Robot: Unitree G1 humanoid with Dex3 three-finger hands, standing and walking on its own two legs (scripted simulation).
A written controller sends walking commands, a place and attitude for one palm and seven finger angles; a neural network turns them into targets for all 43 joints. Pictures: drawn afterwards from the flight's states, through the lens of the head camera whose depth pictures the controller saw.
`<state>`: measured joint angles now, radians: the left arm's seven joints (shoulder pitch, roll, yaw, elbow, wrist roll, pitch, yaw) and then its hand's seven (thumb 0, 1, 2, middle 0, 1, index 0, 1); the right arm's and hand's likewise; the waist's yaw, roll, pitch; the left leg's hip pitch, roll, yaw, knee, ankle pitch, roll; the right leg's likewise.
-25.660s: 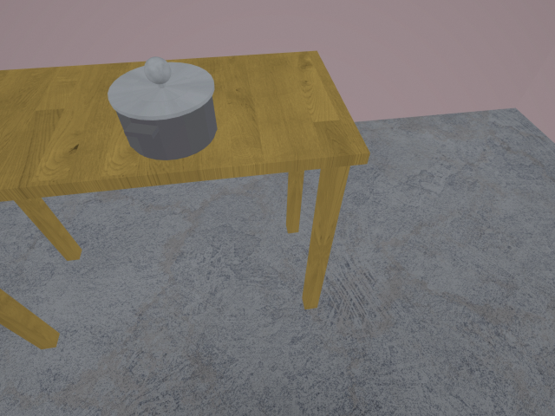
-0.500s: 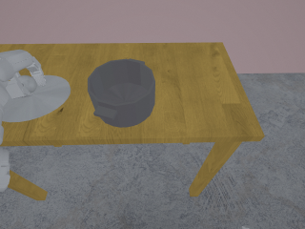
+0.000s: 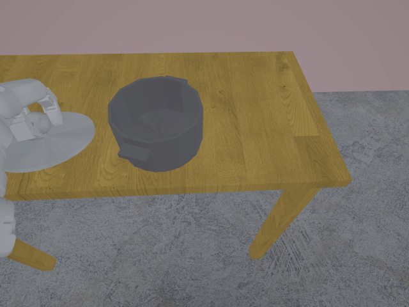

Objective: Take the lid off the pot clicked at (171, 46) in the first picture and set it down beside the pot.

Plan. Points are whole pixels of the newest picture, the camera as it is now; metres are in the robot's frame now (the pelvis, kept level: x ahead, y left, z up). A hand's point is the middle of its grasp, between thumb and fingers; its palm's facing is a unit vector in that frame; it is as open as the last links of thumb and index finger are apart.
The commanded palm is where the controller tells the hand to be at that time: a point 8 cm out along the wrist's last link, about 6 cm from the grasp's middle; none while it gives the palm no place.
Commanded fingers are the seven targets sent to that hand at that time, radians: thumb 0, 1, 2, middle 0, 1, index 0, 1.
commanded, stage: lower the lid onto the table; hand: left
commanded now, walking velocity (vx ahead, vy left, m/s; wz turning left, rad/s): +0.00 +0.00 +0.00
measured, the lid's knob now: (37, 123) +0.45 +0.33 +0.10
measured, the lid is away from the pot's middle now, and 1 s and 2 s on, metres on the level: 0.24 0.24 0.24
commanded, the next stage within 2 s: open the fingers wide in 0.44 s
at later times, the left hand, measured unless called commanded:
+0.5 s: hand (32, 132) +0.43 +0.33 +0.10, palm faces -0.49 -0.17 -0.85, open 6.9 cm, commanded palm +0.45 +0.33 +0.16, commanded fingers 0.00 0.57 1.13 -0.91 -0.91 -0.96 -0.94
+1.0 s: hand (37, 136) +0.42 +0.32 +0.09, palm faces -0.44 -0.09 -0.89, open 7.0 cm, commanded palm +0.45 +0.32 +0.16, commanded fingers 0.00 0.22 0.84 -0.57 -0.88 -0.59 -0.89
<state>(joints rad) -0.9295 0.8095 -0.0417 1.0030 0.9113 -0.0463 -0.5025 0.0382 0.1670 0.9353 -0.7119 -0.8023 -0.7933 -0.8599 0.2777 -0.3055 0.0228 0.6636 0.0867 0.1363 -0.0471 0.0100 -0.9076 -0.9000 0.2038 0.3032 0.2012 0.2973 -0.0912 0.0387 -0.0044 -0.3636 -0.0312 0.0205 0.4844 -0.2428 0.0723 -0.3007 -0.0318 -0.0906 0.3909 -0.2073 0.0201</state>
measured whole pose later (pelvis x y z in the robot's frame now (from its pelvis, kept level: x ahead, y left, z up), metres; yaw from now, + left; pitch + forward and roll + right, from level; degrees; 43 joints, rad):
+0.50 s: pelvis +0.00 +0.00 -0.01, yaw -1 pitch +9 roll -2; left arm -0.94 0.83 -0.03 1.10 0.92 -0.08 -0.47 0.03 0.17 0.91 -0.73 -0.84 -0.83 -0.90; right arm 0.30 -0.31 0.02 0.67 0.10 0.17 -0.05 0.01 -0.91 -0.90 0.20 0.30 0.20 0.30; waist -0.11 0.03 -0.03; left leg -0.44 -0.02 0.03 0.56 -0.28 0.08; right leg -0.37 -0.02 -0.08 0.45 -0.23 0.02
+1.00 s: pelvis -0.01 +0.00 -0.01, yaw -1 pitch +9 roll -2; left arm -0.85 0.81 0.00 1.01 0.95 -0.16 -0.39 0.01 0.25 0.88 -0.64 -0.85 -0.72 -0.92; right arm 0.28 -0.29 0.03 0.66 0.09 0.19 -0.08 0.01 -0.91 -0.90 0.20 0.30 0.20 0.30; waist -0.09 0.04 -0.03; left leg -0.44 -0.02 0.03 0.55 -0.26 0.07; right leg -0.38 -0.02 -0.08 0.45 -0.22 0.01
